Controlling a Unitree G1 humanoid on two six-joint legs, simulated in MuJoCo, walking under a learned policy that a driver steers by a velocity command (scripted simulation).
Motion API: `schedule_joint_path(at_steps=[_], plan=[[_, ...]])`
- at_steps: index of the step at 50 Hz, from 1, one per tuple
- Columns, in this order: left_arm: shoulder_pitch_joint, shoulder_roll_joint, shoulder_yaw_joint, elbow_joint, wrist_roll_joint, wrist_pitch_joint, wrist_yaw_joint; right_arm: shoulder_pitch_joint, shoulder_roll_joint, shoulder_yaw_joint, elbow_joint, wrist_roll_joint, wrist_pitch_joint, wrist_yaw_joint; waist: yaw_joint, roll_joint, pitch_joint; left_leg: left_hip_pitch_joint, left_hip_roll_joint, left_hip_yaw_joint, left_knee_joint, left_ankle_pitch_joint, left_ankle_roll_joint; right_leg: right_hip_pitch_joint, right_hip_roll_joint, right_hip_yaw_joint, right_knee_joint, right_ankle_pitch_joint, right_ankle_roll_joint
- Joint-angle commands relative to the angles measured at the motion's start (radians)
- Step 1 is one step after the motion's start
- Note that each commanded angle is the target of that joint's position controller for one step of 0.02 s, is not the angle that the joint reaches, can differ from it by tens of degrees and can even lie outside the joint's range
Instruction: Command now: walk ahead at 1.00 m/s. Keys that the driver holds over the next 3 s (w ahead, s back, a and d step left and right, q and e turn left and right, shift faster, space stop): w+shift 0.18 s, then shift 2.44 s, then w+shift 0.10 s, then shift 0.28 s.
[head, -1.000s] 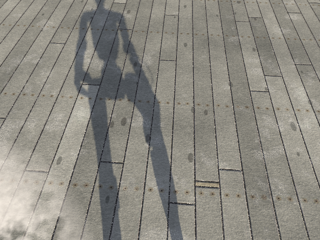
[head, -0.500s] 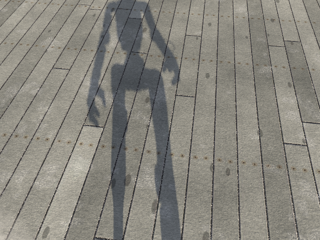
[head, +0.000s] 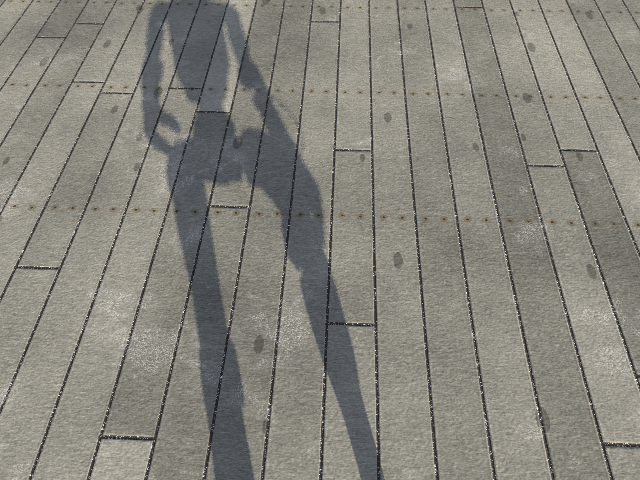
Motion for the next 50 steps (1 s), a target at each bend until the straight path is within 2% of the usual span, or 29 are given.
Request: schedule_joint_path(at_steps=[1, 5, 6, 8, 9, 10, 11, 13, 15, 16, 17, 20, 22, 25, 27, 29, 30, 31, 32, 33, 35, 37, 39, 42, 45, 46, 47, 48, 50], plan=[[-0.142, 0.015, -0.020, -0.096, -0.013, -0.015, -0.018, -0.043, -0.112, -0.011, -0.072, 0.019, -0.039, -0.001, 0.022, 0.044, 0.164, -0.286, 0.217, -0.105, -0.259, 0.440, 0.081, 0.211, 0.051, -0.119, -0.266, 0.220, -0.007], [-0.152, 0.076, -0.007, -0.104, -0.012, -0.018, 0.002, 0.000, -0.176, -0.016, -0.051, 0.008, -0.029, -0.014, 0.034, 0.094, 0.085, 0.058, 0.266, -0.047, -0.147, 1.007, 0.046, 0.257, 0.151, -0.163, -0.404, 0.186, -0.059], [-0.103, 0.097, 0.002, -0.095, -0.009, -0.017, 0.012, 0.002, -0.198, -0.019, -0.047, -0.003, -0.018, -0.023, 0.066, 0.135, 0.032, 0.114, 0.285, -0.042, -0.040, 1.184, 0.038, 0.316, 0.189, -0.164, -0.398, 0.103, -0.071], [0.231, 0.168, 0.038, 0.002, -0.011, -0.014, 0.039, -0.045, -0.237, -0.031, -0.048, -0.029, 0.015, -0.044, 0.235, 0.173, -0.145, 0.097, 0.307, -0.031, 0.379, 1.258, 0.027, 0.630, 0.222, -0.125, -0.402, -0.043, -0.106], [0.429, 0.217, 0.062, 0.058, 0.000, -0.008, 0.057, -0.081, -0.215, -0.028, -0.064, -0.035, 0.022, -0.047, 0.321, 0.157, -0.226, -0.070, 0.271, -0.026, 0.685, 1.042, 0.027, 0.860, 0.137, -0.046, -0.380, -0.144, -0.131], [0.464, 0.320, 0.090, 0.064, 0.038, -0.014, 0.066, 0.054, -0.019, 0.010, -0.105, -0.002, 0.017, -0.024, 0.183, -0.159, -0.357, -0.453, 0.114, -0.040, 1.145, 0.103, -0.005, 1.183, -0.199, 0.404, -0.372, -0.160, -0.236], [0.448, 0.274, 0.092, 0.066, 0.014, -0.009, 0.046, 0.072, -0.074, 0.003, -0.101, 0.039, 0.000, -0.027, 0.189, -0.170, -0.477, -0.648, 0.010, -0.172, 1.353, -0.218, -0.009, 1.266, -0.284, 0.804, -0.569, -0.080, -0.319], [0.273, 0.145, 0.065, 0.072, -0.004, -0.030, 0.038, -0.149, -0.100, 0.003, -0.156, 0.018, -0.004, -0.040, 0.128, 0.043, -0.136, -0.717, 0.128, -0.169, 1.247, -0.070, -0.012, 0.928, -0.191, 0.432, -0.577, 0.360, -0.247], [0.261, 0.056, 0.038, 0.106, -0.016, -0.044, 0.040, -0.154, -0.062, 0.009, -0.160, -0.011, 0.021, -0.029, 0.055, 0.061, -0.030, -0.609, 0.162, -0.172, 1.111, -0.069, -0.031, 0.684, -0.116, 0.232, -0.622, 0.593, -0.188], [0.162, 0.027, 0.028, 0.082, -0.042, -0.064, 0.019, -0.167, -0.078, -0.007, -0.166, 0.051, 0.017, -0.023, 0.031, -0.019, -0.061, -0.583, 0.199, -0.181, 1.105, -0.088, -0.029, 0.665, -0.089, 0.178, -0.653, 0.594, -0.186], [0.139, 0.037, 0.026, 0.087, -0.050, -0.074, 0.012, -0.178, -0.082, -0.007, -0.173, 0.056, 0.022, -0.022, 0.011, -0.020, -0.053, -0.582, 0.209, -0.171, 1.033, -0.080, -0.035, 0.630, -0.073, 0.150, -0.680, 0.593, -0.183], [0.108, 0.110, 0.037, 0.107, -0.047, -0.073, 0.036, -0.289, -0.029, 0.011, -0.223, 0.022, 0.022, -0.018, -0.011, -0.006, 0.018, -0.522, 0.187, -0.087, 0.699, 0.055, -0.071, 0.456, 0.007, 0.011, -0.722, 0.706, -0.157], [0.179, 0.136, 0.044, 0.126, -0.052, -0.063, 0.059, -0.387, -0.015, 0.023, -0.239, 0.009, 0.009, -0.006, 0.047, -0.015, -0.008, -0.440, 0.132, -0.027, 0.453, 0.326, -0.082, 0.462, 0.072, -0.055, -0.710, 0.635, -0.122], [0.261, 0.163, 0.048, 0.163, -0.059, -0.052, 0.071, -0.478, -0.055, 0.015, -0.269, 0.007, 0.009, 0.009, 0.088, -0.040, -0.035, -0.401, 0.098, -0.048, 0.286, 0.513, -0.070, 0.566, 0.037, -0.015, -0.679, 0.496, -0.085], [0.245, 0.163, 0.049, 0.173, -0.056, -0.041, 0.074, -0.464, -0.105, 0.000, -0.269, -0.003, 0.007, 0.011, 0.058, -0.056, -0.046, -0.370, 0.092, -0.070, 0.245, 0.495, -0.039, 0.632, 0.014, 0.011, -0.602, 0.487, -0.065], [0.201, 0.156, 0.048, 0.167, -0.050, -0.021, 0.074, -0.289, -0.144, -0.021, -0.198, -0.019, 0.000, 0.007, -0.034, -0.040, -0.110, -0.214, 0.075, -0.058, 0.198, 0.566, -0.007, 0.668, 0.049, -0.011, -0.386, 0.541, -0.023], [0.213, 0.143, 0.042, 0.153, -0.038, -0.018, 0.072, -0.224, -0.192, -0.032, -0.179, -0.032, -0.002, -0.001, -0.046, 0.041, -0.175, -0.061, 0.181, -0.140, 0.245, 0.978, 0.032, 0.586, 0.111, -0.039, -0.176, 0.334, 0.016], [0.420, 0.017, 0.006, 0.193, -0.031, -0.014, 0.056, -0.227, -0.195, -0.016, -0.188, -0.063, 0.010, -0.005, 0.037, 0.298, -0.337, 0.235, 0.477, -0.434, 0.340, 1.401, 0.263, 0.328, 0.217, -0.013, 0.219, -0.473, 0.085], [0.492, 0.043, 0.005, 0.238, -0.056, -0.008, 0.042, -0.201, -0.093, 0.009, -0.184, -0.042, 0.019, 0.004, 0.020, 0.251, -0.484, 0.298, 0.525, -0.555, 0.327, 1.311, 0.332, 0.274, 0.221, 0.149, 0.334, -0.686, 0.093], [0.389, 0.128, 0.026, 0.211, -0.070, 0.001, 0.038, -0.268, -0.096, 0.009, -0.196, -0.010, 0.027, 0.008, 0.009, 0.163, -0.385, 0.180, 0.482, -0.508, 0.275, 1.092, 0.299, 0.226, 0.178, 0.158, 0.355, -0.664, 0.099], [0.222, 0.144, 0.043, 0.172, -0.058, 0.042, 0.066, -0.414, -0.082, 0.018, -0.219, 0.000, 0.043, -0.001, 0.046, 0.027, -0.175, -0.143, 0.415, -0.434, 0.158, 0.644, 0.219, 0.221, 0.116, 0.090, 0.251, -0.552, 0.114], [0.226, 0.097, 0.039, 0.168, -0.047, 0.081, 0.085, -0.476, -0.110, 0.009, -0.221, -0.022, 0.063, -0.009, 0.096, 0.104, -0.104, -0.368, 0.343, -0.361, 0.081, 0.419, 0.161, 0.355, 0.097, 0.052, 0.064, -0.496, 0.118], [0.244, 0.059, 0.031, 0.185, -0.044, 0.088, 0.098, -0.469, -0.114, 0.002, -0.217, -0.034, 0.072, -0.018, 0.099, 0.149, -0.134, -0.407, 0.303, -0.301, 0.064, 0.389, 0.147, 0.447, 0.113, 0.019, -0.083, -0.457, 0.117], [0.235, 0.064, 0.035, 0.202, -0.040, 0.096, 0.097, -0.459, -0.113, -0.001, -0.205, -0.012, 0.082, -0.034, 0.104, 0.142, -0.182, -0.420, 0.301, -0.291, 0.042, 0.110, 0.121, 0.555, 0.114, 0.007, -0.256, -0.250, 0.091], [0.194, 0.081, 0.041, 0.197, -0.008, 0.099, 0.091, -0.428, -0.089, 0.005, -0.180, 0.000, 0.092, -0.041, 0.109, 0.124, -0.094, -0.526, 0.240, -0.261, 0.019, -0.299, 0.012, 0.627, 0.104, 0.009, -0.427, -0.162, 0.035], [0.177, 0.115, 0.044, 0.183, -0.001, 0.097, 0.093, -0.412, -0.081, 0.007, -0.173, -0.004, 0.092, -0.041, 0.092, 0.075, -0.043, -0.540, 0.207, -0.229, 0.070, -0.310, -0.029, 0.588, 0.036, 0.079, -0.511, -0.237, 0.002], [0.153, 0.155, 0.054, 0.195, -0.016, 0.089, 0.093, -0.394, -0.077, 0.000, -0.178, -0.001, 0.094, -0.044, 0.045, -0.054, 0.000, -0.434, 0.135, -0.135, 0.115, -0.200, -0.059, 0.407, 0.032, 0.102, -0.556, -0.453, -0.028], [0.125, 0.108, 0.043, 0.193, -0.019, 0.074, 0.091, -0.401, -0.074, 0.000, -0.166, -0.009, 0.094, -0.048, 0.043, -0.076, 0.014, -0.323, 0.125, -0.117, 0.174, -0.089, -0.074, 0.316, 0.042, 0.106, -0.613, -0.533, -0.016], [0.095, 0.087, 0.038, 0.200, -0.021, 0.050, 0.089, -0.366, -0.057, -0.003, -0.142, -0.009, 0.094, -0.052, 0.018, -0.102, 0.014, -0.230, 0.128, -0.107, 0.217, 0.032, -0.065, 0.277, 0.047, 0.099, -0.639, -0.486, 0.022]])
